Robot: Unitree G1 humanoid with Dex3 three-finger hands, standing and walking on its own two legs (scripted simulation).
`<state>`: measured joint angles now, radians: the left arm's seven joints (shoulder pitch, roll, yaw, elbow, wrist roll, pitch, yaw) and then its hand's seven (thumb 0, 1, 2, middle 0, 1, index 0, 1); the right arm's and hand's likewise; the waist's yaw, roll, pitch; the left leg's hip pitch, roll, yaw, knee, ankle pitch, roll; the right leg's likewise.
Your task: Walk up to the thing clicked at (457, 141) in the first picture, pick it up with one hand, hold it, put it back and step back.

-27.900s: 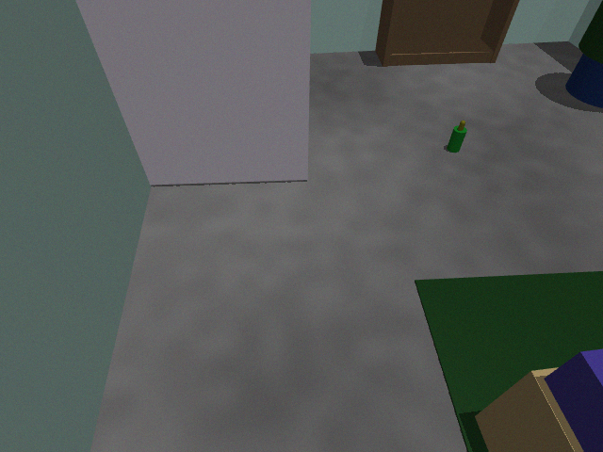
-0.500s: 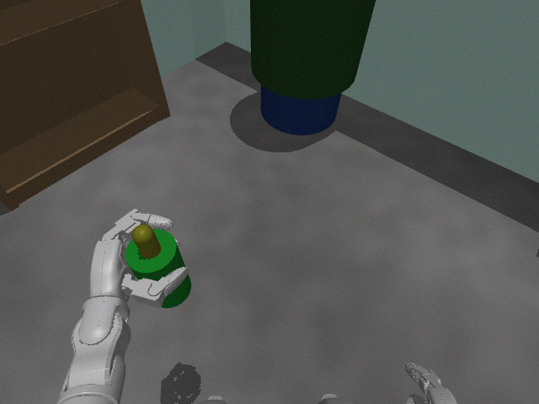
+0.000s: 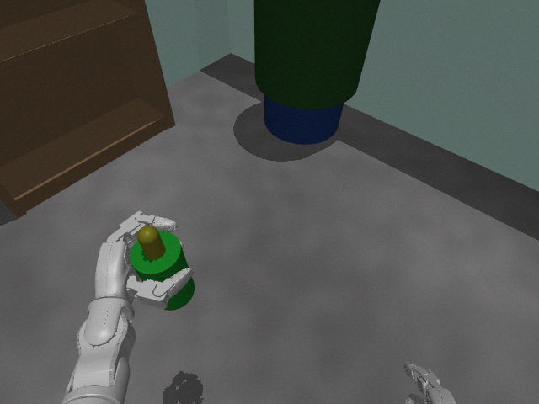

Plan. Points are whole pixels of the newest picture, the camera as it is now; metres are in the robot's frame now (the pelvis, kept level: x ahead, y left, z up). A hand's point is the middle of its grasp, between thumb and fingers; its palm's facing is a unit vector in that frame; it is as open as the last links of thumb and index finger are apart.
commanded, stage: hold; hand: left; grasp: from the side
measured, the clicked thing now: (161, 264) +0.32 +0.17 +0.03
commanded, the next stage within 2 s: crouch in 1.92 s
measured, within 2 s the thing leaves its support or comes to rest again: neither
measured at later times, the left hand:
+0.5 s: hand (161, 266) +0.31 +0.17 +0.04, palm faces +0.08 -1.00 -0.01, open 9.6 cm
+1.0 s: hand (161, 265) +0.31 +0.17 +0.04, palm faces +0.08 -1.00 -0.01, open 9.6 cm
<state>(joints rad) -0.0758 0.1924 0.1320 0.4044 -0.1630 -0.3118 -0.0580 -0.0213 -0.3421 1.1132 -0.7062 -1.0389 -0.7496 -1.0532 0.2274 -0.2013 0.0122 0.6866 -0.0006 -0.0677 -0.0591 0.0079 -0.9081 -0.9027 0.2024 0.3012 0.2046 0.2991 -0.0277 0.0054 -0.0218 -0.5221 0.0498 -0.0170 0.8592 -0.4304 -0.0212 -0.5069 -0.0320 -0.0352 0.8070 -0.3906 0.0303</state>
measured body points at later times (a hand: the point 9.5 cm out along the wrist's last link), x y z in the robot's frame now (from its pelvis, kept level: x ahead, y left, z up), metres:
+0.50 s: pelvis +0.00 +0.00 +0.00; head +0.03 +0.01 +0.45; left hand +0.30 +0.22 +0.04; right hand +0.12 -0.24 -0.10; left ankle +0.00 +0.13 -0.70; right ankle +0.01 -0.14 -0.70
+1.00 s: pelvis +0.00 +0.00 +0.00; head +0.03 +0.01 +0.45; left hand +0.30 +0.22 +0.04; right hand +0.12 -0.24 -0.10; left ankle +0.00 +0.13 -0.70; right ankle +0.01 -0.14 -0.70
